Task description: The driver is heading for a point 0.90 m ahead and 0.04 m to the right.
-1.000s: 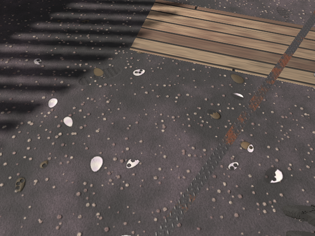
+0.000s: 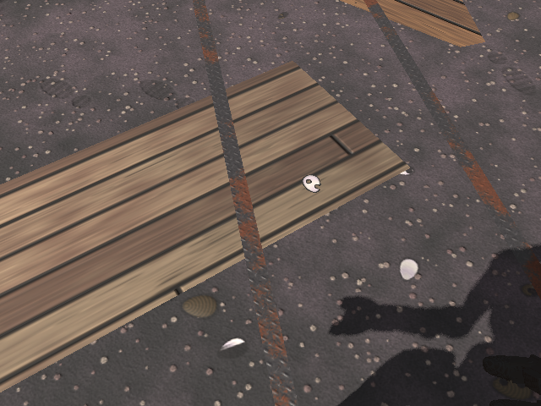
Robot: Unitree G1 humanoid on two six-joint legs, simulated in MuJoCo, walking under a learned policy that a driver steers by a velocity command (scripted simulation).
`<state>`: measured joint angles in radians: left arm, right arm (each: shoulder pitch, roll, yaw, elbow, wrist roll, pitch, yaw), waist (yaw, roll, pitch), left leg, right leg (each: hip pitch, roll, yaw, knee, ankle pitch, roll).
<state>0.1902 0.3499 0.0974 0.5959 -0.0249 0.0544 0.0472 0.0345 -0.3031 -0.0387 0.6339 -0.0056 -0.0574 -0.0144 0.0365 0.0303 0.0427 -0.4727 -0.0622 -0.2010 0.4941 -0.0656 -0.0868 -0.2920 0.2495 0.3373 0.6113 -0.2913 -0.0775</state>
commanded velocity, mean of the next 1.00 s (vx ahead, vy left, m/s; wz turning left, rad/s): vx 0.03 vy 0.00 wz -0.19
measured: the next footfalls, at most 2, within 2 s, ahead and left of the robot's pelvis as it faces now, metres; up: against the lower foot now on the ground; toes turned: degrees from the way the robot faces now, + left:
left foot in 0.02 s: +0.17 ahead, +0.13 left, +0.00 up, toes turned -12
right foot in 0.44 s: +0.03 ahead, -0.12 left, +0.00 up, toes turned -27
